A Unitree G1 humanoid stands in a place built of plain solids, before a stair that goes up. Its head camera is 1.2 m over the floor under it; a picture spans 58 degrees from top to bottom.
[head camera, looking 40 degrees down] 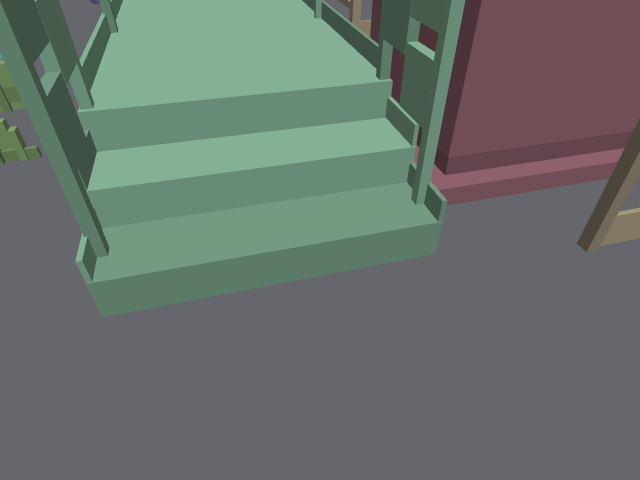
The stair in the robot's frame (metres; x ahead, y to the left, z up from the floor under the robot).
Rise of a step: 0.17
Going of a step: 0.30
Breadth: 1.30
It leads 15 degrees to the left of straight ahead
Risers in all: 3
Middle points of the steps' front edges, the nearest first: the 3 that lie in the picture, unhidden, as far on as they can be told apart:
1.17 0.15 0.17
1.46 0.22 0.34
1.75 0.30 0.51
